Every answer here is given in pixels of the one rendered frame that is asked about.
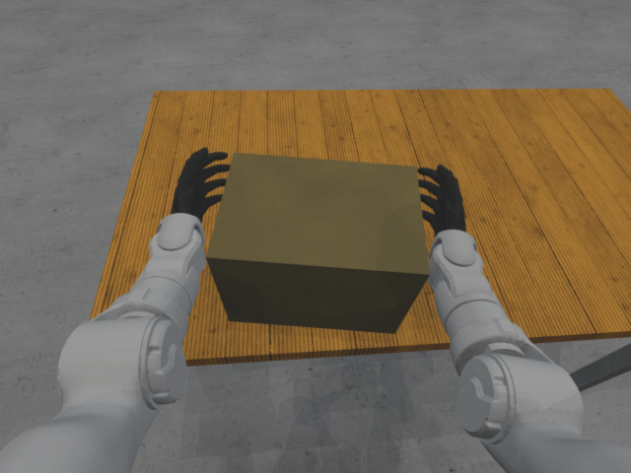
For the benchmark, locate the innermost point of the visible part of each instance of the robot right hand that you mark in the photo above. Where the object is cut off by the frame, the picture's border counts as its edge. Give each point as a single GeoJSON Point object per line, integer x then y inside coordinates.
{"type": "Point", "coordinates": [448, 209]}

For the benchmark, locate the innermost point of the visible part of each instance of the robot right forearm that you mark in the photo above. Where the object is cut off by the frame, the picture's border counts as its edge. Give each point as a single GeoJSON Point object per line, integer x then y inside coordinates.
{"type": "Point", "coordinates": [472, 316]}

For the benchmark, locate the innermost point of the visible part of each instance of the right robot upper arm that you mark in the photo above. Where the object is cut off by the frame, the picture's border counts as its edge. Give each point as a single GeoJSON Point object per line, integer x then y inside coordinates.
{"type": "Point", "coordinates": [529, 416]}

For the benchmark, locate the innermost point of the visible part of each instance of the table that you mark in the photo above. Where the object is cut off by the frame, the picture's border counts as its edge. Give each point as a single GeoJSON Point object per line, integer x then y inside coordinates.
{"type": "Point", "coordinates": [545, 180]}

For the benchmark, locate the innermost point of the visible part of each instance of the robot left forearm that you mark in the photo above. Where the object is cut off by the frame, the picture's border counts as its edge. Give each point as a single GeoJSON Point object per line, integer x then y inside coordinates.
{"type": "Point", "coordinates": [170, 282]}

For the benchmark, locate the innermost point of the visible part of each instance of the robot left hand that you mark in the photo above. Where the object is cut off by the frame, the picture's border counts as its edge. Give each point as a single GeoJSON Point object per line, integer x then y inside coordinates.
{"type": "Point", "coordinates": [191, 187]}

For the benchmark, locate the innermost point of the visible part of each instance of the carton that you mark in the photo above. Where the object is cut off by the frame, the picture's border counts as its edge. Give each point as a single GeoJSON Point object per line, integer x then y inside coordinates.
{"type": "Point", "coordinates": [319, 243]}

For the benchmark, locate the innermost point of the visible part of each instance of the left robot upper arm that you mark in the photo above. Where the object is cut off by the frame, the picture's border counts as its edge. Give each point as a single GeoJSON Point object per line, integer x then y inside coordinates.
{"type": "Point", "coordinates": [115, 376]}

